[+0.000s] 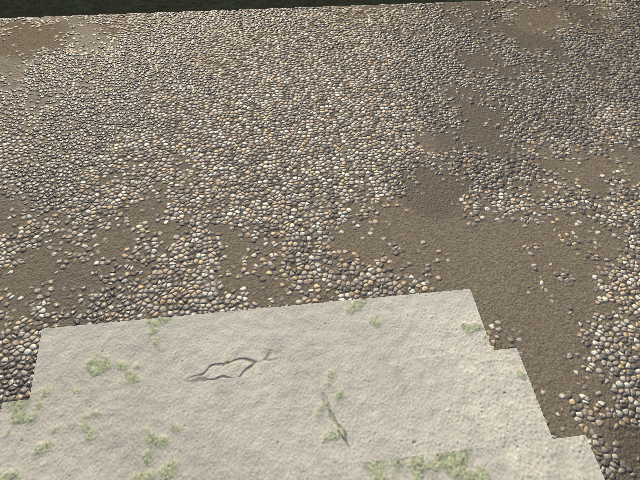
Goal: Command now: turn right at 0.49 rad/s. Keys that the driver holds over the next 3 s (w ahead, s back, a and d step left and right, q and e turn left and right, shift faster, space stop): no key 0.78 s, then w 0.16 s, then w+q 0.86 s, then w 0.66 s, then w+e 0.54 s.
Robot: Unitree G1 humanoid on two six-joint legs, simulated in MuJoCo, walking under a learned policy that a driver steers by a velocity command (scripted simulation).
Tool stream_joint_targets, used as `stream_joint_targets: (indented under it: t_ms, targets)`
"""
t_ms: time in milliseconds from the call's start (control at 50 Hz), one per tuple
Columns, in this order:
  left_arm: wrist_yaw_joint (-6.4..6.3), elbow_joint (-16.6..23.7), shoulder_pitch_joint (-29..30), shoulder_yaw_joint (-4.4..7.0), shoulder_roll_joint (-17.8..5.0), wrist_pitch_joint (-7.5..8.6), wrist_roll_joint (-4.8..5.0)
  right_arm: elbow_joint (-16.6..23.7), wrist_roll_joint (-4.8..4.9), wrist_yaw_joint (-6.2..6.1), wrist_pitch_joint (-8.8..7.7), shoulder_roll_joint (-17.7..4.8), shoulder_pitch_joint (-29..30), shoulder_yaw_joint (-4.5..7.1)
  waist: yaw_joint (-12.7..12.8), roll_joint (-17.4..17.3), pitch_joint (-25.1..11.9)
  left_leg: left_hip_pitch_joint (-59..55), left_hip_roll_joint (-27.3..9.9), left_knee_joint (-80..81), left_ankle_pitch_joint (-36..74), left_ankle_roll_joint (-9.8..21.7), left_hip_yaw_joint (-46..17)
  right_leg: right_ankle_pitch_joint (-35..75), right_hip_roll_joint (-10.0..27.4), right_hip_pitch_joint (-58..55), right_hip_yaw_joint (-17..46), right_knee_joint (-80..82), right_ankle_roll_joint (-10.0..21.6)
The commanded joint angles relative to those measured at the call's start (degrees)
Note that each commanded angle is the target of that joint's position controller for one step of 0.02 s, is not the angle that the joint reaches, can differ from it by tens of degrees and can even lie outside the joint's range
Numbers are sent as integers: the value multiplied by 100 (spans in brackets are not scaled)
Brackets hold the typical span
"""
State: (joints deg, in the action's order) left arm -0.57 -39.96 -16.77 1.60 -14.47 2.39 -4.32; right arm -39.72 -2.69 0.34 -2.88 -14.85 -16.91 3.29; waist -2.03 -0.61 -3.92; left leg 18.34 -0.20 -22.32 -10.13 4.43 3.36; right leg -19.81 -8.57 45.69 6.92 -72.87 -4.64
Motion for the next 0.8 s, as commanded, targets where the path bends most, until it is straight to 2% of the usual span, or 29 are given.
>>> stream_joint_targets:
  t_ms: [20, 40, 60, 80, 120, 160, 180, 200, 220, 240, 260, 280, 300, 320, 340, 360, 380, 400, 420, 440, 460, 480, 520, 560, 720, 780, 800]
  targets:
    - [112, -4, -947, 38, -312, 13, -22, 347, -120, -46, -180, -417, 462, 56, 449, -459, -144, 199, -1228, 622, 2197, 1091, -737, 778, 94, 388, -243, -2247, -127]
    - [125, 45, -808, -18, -251, 15, 83, 225, -125, -77, -159, -480, 302, 65, 314, -397, -85, 22, -1228, 672, 1735, 1172, -732, 881, 107, 692, -215, -2461, -114]
    - [114, 110, -590, -47, -272, 26, 137, 89, -116, -84, -152, -493, 23, 71, 69, -284, -11, -501, -1279, 656, 1215, 1237, -796, 988, 142, 1280, -147, -2267, -108]
    - [95, 143, -449, -73, -247, 31, 150, -65, -104, -70, -167, -478, -287, 50, -85, -281, 11, -859, -1360, 657, 992, 1245, -880, 1171, 253, 1570, 22, -2080, -82]
    - [74, 165, -282, -90, -235, 35, 114, -316, -100, 15, -190, -422, -551, 15, -175, -344, 46, -1269, -1446, 648, 905, 1246, -975, 1471, 412, 1891, 160, -1559, -51]
    - [134, 48, -253, -95, -201, 24, 54, -468, -43, 105, -222, -305, -497, -52, -127, -350, 22, -1314, -1375, 674, 553, 1092, -916, 1713, 710, 1780, 131, -645, -78]
    - [233, -67, -308, -113, -104, 9, 20, -517, 15, 165, -243, -169, -312, -125, -4, -262, 21, -1173, -1258, 664, 119, 881, -822, 1902, 991, 1467, 65, 243, -129]
    - [397, -212, -379, -140, 35, -11, 1, -553, 110, 235, -272, -38, -68, -212, 149, -203, 24, -839, -1076, 655, -595, 554, -652, 2004, 1352, 837, -139, 1354, -213]
    - [593, -402, -459, -140, 132, -39, 16, -617, 235, 315, -331, 55, 67, -321, 262, -358, 75, -119, -930, 624, -1282, 236, -544, 1830, 1587, -181, -374, 2041, -287]
    - [734, -493, -441, -95, 71, -35, 78, -702, 286, 380, -384, -92, 157, -338, 311, -531, 197, 759, -862, 653, -1880, 63, -519, 1407, 1464, -1264, -703, 2103, -314]
    - [812, -475, -328, -53, -38, 2, 108, -734, 227, 439, -406, -400, 316, -285, 346, -547, 278, 1422, -926, 654, -2061, 17, -585, 1050, 1278, -2143, -965, 2004, -307]
    - [819, -412, -153, 24, -255, 87, 198, -733, 254, 460, -440, -659, 436, -223, 364, -357, 285, 1273, -1045, 506, -1776, 35, -707, 954, 1197, -2401, -960, 2601, -259]
    - [764, -378, -2, 78, -375, 170, 302, -798, 319, 482, -461, -807, 432, -187, 379, -204, 240, 829, -1136, 261, -1116, 21, -824, 1208, 1205, -2520, -946, 3381, -148]
    - [680, -381, -19, 107, -396, 233, 380, -878, 397, 533, -459, -789, 416, -199, 437, -177, 106, 390, -1238, 13, -376, -3, -972, 1510, 1264, -2724, -905, 3972, -23]
    - [554, -385, -197, 89, -327, 293, 421, -961, 447, 582, -450, -536, 318, -255, 480, -171, -122, -140, -1373, -231, 224, -11, -1170, 2080, 1504, -2857, -627, 4273, 130]
    - [478, -375, -19, 26, -363, 310, 529, -1091, 362, 525, -451, -90, -402, -316, -9, 261, -563, -155, -1079, -426, 158, -79, -887, 2856, 1698, -3533, -467, 4161, 587]
    - [510, -361, 285, 29, -366, 282, 501, -1209, 318, 428, -441, -189, -868, -230, -279, 279, -371, -218, -637, -378, -77, -156, -330, 2259, 1570, -3256, -475, 4118, 877]
    - [489, -405, 399, 122, -478, 198, 418, -1084, 206, 342, -434, -531, -356, -65, -196, 242, 134, -501, -384, -482, -307, -177, 63, 1273, 1351, -2253, -453, 4322, 809]
    - [424, -438, 222, 170, -464, 165, 407, -998, 192, 329, -409, -596, 23, -4, -21, 48, 231, -504, -493, -476, -423, 83, -37, 1111, 1301, -2112, -523, 4428, 695]
    - [388, -533, 35, 180, -408, 114, 421, -1053, 225, 344, -383, -449, 1, -10, 27, 99, 374, -304, -560, -272, -647, 214, -106, 915, 1296, -2282, -553, 4439, 648]
    - [405, -664, -191, 148, -254, 82, 400, -1159, 286, 387, -349, -218, -45, -55, 93, 181, 542, -121, -519, -122, -972, 158, -60, 718, 1324, -2475, -528, 4577, 625]
    - [416, -699, -213, 128, -167, 84, 381, -1192, 300, 449, -327, -58, 3, -95, 106, 272, 593, -105, -471, -92, -842, 76, 32, 784, 1298, -2612, -538, 4661, 595]
    - [436, -684, -67, 151, -215, 91, 418, -1203, 277, 492, -327, -205, 149, -22, 77, 264, 381, -462, -393, -252, -186, 27, 175, 1186, 1221, -2726, -608, 4636, 589]
    - [441, -685, 59, 181, -287, 86, 418, -1235, 234, 469, -327, -330, 255, 40, 67, 261, 255, -656, -350, -348, 244, -28, 266, 1483, 1189, -2796, -657, 4614, 611]
    - [414, -975, 119, 216, -392, 29, 390, -1468, 186, 432, -305, -406, 449, 160, 106, 193, 296, -827, -319, -329, 743, -132, 326, 1733, 1114, -2972, -780, 4588, 606]
    - [405, -1123, 88, 214, -402, 8, 397, -1574, 186, 417, -298, -358, 419, 178, 108, 146, 262, -916, -316, -331, 876, -162, 331, 1792, 1104, -3038, -813, 4583, 610]
    - [387, -1208, -31, 242, -462, -11, 380, -1654, 167, 408, -280, -420, 281, 215, 102, 101, 292, -925, -343, -211, 313, -108, 297, 1209, 1080, -3053, -841, 4626, 634]
